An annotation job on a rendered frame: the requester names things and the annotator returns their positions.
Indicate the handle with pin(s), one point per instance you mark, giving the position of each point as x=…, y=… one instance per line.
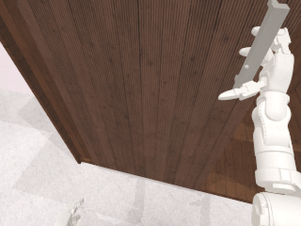
x=272, y=22

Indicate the wardrobe door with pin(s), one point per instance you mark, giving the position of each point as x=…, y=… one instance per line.
x=20, y=32
x=141, y=78

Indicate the robot left hand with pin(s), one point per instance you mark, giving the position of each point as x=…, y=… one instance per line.
x=66, y=218

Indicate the right robot upper arm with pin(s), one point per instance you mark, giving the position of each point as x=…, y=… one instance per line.
x=272, y=209

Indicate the right robot forearm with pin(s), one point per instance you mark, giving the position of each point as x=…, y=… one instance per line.
x=276, y=169

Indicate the robot right hand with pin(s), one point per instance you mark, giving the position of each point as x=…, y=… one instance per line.
x=278, y=69

